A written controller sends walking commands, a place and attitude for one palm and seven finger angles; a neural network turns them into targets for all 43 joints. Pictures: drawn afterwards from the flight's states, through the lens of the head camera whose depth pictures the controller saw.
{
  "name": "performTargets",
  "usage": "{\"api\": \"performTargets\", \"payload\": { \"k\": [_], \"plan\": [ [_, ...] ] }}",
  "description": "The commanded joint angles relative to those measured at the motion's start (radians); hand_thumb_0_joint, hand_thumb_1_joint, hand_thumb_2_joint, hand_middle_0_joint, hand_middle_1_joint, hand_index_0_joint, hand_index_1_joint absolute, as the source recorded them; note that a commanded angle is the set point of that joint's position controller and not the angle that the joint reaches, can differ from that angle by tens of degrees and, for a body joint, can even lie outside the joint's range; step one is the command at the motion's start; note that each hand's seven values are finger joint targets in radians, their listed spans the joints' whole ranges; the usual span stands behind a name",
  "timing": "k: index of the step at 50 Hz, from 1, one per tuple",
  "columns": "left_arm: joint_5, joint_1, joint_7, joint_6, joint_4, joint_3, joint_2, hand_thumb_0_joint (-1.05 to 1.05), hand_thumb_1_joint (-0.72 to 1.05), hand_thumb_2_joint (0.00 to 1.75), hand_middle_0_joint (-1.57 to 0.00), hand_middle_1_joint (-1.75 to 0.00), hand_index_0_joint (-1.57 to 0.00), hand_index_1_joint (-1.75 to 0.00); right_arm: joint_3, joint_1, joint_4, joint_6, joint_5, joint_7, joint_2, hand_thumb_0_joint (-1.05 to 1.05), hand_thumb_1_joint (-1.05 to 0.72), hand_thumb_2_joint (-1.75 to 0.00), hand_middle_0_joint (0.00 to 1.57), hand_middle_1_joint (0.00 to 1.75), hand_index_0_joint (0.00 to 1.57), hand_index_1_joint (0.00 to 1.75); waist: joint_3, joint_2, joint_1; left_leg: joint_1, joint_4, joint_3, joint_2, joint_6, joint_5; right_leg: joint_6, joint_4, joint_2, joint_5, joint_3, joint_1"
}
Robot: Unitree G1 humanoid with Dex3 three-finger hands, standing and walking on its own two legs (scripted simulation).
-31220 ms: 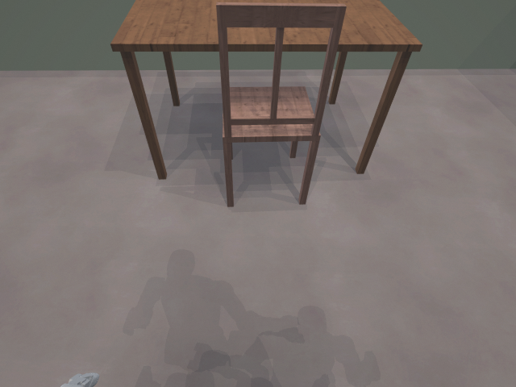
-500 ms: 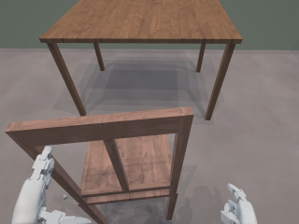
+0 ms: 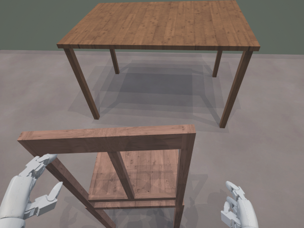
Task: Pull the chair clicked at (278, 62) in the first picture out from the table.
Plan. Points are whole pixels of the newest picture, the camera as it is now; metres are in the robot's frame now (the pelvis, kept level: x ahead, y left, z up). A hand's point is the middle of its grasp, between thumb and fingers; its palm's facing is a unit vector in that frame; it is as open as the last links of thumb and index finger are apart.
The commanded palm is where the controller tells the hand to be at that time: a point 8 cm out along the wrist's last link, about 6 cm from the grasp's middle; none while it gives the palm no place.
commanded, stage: draw the hand back to the body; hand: left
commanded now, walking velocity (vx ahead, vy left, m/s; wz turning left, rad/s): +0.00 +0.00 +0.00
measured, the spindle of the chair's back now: (123, 177) +0.27 +0.14 -0.07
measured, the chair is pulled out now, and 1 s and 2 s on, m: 0.60 0.60 0.60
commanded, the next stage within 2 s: step back with the hand held close in 0.40 s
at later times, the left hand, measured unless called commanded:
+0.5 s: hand (48, 195) +0.15 +0.25 +0.08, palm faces +0.24 -0.78 -0.57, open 6.4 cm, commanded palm +0.14 +0.29 +0.18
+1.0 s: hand out of the picture +0.13 +0.27 +0.20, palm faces +0.41 -0.70 -0.58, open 7.1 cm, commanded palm +0.07 +0.30 +0.18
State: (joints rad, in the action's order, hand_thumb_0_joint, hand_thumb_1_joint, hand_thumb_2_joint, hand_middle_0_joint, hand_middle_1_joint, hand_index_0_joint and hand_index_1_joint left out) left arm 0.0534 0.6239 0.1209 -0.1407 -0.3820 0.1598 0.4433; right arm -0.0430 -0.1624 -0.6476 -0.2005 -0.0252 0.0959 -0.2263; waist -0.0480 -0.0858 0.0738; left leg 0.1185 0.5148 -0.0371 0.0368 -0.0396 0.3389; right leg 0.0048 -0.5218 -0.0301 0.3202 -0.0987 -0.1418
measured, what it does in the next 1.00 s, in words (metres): shifts its weight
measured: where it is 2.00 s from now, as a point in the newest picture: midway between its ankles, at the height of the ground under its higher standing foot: outside the picture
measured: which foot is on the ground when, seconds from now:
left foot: down 0.00-1.00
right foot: down 0.00-1.00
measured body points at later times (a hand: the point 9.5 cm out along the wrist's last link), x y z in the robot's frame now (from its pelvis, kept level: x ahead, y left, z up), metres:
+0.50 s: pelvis +0.00 -0.01 +0.00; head +0.01 -0.04 +0.45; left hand +0.14 +0.29 +0.11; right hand +0.19 -0.22 -0.09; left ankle -0.03 +0.15 -0.73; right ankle -0.02 -0.11 -0.73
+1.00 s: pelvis -0.07 +0.01 +0.00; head -0.03 +0.01 +0.44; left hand +0.10 +0.30 +0.23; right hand +0.12 -0.23 -0.09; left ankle -0.03 +0.15 -0.73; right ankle -0.02 -0.11 -0.73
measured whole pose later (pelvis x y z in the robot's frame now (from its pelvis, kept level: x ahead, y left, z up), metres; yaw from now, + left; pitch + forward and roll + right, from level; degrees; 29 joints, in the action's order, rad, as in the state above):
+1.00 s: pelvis -0.07 +0.01 +0.00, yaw +0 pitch -1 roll -1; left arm 0.07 0.59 0.18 0.17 -0.63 0.50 0.54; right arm 0.02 -0.14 -0.61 -0.09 -0.03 0.09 -0.20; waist -0.10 -0.01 0.03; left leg 0.31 0.57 -0.04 0.04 -0.04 0.25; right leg 0.01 -0.53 -0.03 0.20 -0.10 -0.31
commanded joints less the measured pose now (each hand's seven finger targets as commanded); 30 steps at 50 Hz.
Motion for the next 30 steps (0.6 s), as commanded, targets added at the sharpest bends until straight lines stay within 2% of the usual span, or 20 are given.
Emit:
{"api": "performTargets", "payload": {
  "k": [1,3,7,9,12,14,20,23,24,25,26,27,28,29,30],
  "plan": [
    [-0.001,-0.309,0.109,0.210,-0.499,0.393,0.306,0.00,0.90,0.90,-0.20,-0.30,-0.20,-0.30,0.043,0.096,0.140,-0.079,-0.004,0.010,-0.108,0.00,-0.90,-0.90,0.20,0.30,0.20,0.30,0.216,-0.102,-0.010,-0.043,-0.057,0.003,0.006,0.041,-0.390,0.020,0.056,-0.046,-0.386,0.044,0.074],
    [-0.003,-0.295,0.104,0.208,-0.490,0.369,0.270,0.00,0.90,0.90,-0.20,-0.30,-0.20,-0.30,0.042,0.099,0.137,-0.085,-0.002,0.004,-0.106,0.00,-0.90,-0.90,0.20,0.30,0.20,0.30,0.212,-0.114,-0.010,-0.055,-0.055,0.005,0.010,0.040,-0.421,0.018,0.049,-0.047,-0.399,0.036,0.067],
    [-0.007,-0.294,0.101,0.214,-0.502,0.367,0.275,0.00,0.90,0.90,-0.20,-0.30,-0.20,-0.30,0.045,0.097,0.133,-0.095,0.000,0.000,-0.112,0.00,-0.90,-0.90,0.20,0.30,0.20,0.30,0.231,-0.115,-0.008,-0.061,-0.055,0.002,0.010,0.042,-0.424,0.016,0.045,-0.048,-0.401,0.035,0.074],
    [-0.009,-0.280,0.100,0.208,-0.481,0.368,0.276,0.00,0.90,0.90,-0.20,-0.30,-0.20,-0.30,0.044,0.107,0.129,-0.097,-0.002,-0.001,-0.111,0.00,-0.90,-0.90,0.20,0.30,0.20,0.30,0.209,-0.122,-0.007,-0.036,-0.057,0.004,0.005,0.038,-0.397,0.020,0.054,-0.043,-0.379,0.041,0.073],
    [-0.011,-0.287,0.103,0.220,-0.497,0.369,0.277,0.00,0.90,0.90,-0.20,-0.30,-0.20,-0.30,0.048,0.096,0.130,-0.101,0.001,0.002,-0.113,0.00,-0.90,-0.90,0.20,0.30,0.20,0.30,0.233,-0.099,-0.006,-0.048,-0.054,0.006,0.009,0.044,-0.402,0.015,0.044,-0.049,-0.387,0.031,0.075],
    [-0.015,-0.275,0.101,0.212,-0.488,0.368,0.278,0.00,0.90,0.90,-0.20,-0.30,-0.20,-0.30,0.047,0.106,0.127,-0.104,-0.003,0.000,-0.112,0.00,-0.90,-0.90,0.20,0.30,0.20,0.30,0.213,-0.114,-0.006,-0.032,-0.052,0.006,0.005,0.041,-0.391,0.020,0.051,-0.044,-0.380,0.041,0.071],
    [-0.018,-0.282,0.102,0.220,-0.503,0.358,0.268,0.00,0.90,0.90,-0.20,-0.30,-0.20,-0.30,0.045,0.092,0.130,-0.110,-0.004,0.002,-0.108,0.00,-0.90,-0.90,0.20,0.30,0.20,0.30,0.215,-0.129,-0.006,-0.036,-0.054,0.006,0.007,0.042,-0.370,0.018,0.050,-0.050,-0.354,0.035,0.058],
    [-0.012,-0.283,0.105,0.223,-0.505,0.366,0.273,0.00,0.90,0.90,-0.20,-0.30,-0.20,-0.30,0.048,0.092,0.130,-0.110,0.001,0.003,-0.112,0.00,-0.90,-0.90,0.20,0.30,0.20,0.30,0.226,-0.100,-0.007,-0.039,-0.050,0.004,0.010,0.044,-0.392,0.017,0.042,-0.049,-0.377,0.032,0.065],
    [-0.014,-0.278,0.101,0.215,-0.487,0.365,0.275,0.00,0.90,0.90,-0.20,-0.30,-0.20,-0.30,0.046,0.103,0.126,-0.110,-0.002,0.001,-0.111,0.00,-0.90,-0.90,0.20,0.30,0.20,0.30,0.206,-0.109,-0.008,-0.018,-0.048,0.007,0.005,0.041,-0.374,0.021,0.050,-0.045,-0.370,0.040,0.065],
    [-0.015,-0.279,0.101,0.218,-0.493,0.360,0.269,0.00,0.90,0.90,-0.20,-0.30,-0.20,-0.30,0.044,0.092,0.129,-0.111,-0.003,0.001,-0.107,0.00,-0.90,-0.90,0.20,0.30,0.20,0.30,0.218,-0.119,-0.007,-0.030,-0.048,0.010,0.006,0.043,-0.379,0.018,0.050,-0.051,-0.379,0.037,0.068],
    [-0.012,-0.301,0.097,0.221,-0.510,0.328,0.240,0.00,0.90,0.90,-0.20,-0.30,-0.20,-0.30,0.045,0.095,0.131,-0.112,0.001,0.000,-0.111,0.00,-0.90,-0.90,0.20,0.30,0.20,0.30,0.208,-0.099,-0.016,-0.036,-0.049,0.009,0.006,0.044,-0.375,0.016,0.049,-0.049,-0.379,0.034,0.057],
    [0.026,-0.510,0.069,0.268,-0.486,0.473,0.431,0.00,0.90,0.90,-0.20,-0.30,-0.20,-0.30,0.082,0.056,0.175,-0.054,-0.029,0.011,-0.149,0.00,-0.90,-0.90,0.20,0.30,0.20,0.30,0.054,-0.009,-0.034,0.030,-0.027,-0.014,0.041,0.056,-0.364,0.024,0.110,-0.089,-0.501,0.163,-0.040],
    [0.021,-0.451,0.053,0.263,-0.412,0.429,0.356,0.00,0.90,0.90,-0.20,-0.30,-0.20,-0.30,0.080,0.054,0.172,-0.031,-0.029,0.009,-0.126,0.00,-0.90,-0.90,0.20,0.30,0.20,0.30,0.086,0.043,-0.046,0.027,-0.018,-0.009,0.037,0.048,-0.335,0.030,0.114,-0.120,-0.560,0.160,0.000],
    [0.026,-0.467,0.043,0.271,-0.443,0.410,0.345,0.00,0.90,0.90,-0.20,-0.30,-0.20,-0.30,0.078,0.067,0.187,-0.022,-0.036,0.007,-0.131,0.00,-0.90,-0.90,0.20,0.30,0.20,0.30,0.111,-0.020,-0.049,0.007,-0.020,-0.003,0.026,0.044,-0.343,0.037,0.104,-0.128,-0.608,0.182,0.008],
    [0.026,-0.386,0.044,0.275,-0.419,0.391,0.297,0.00,0.90,0.90,-0.20,-0.30,-0.20,-0.30,0.072,0.064,0.198,-0.012,-0.032,0.007,-0.117,0.00,-0.90,-0.90,0.20,0.30,0.20,0.30,0.147,-0.023,-0.046,-0.014,-0.026,0.003,0.035,0.042,-0.369,0.032,0.094,-0.134,-0.602,0.159,0.035]
  ]
}}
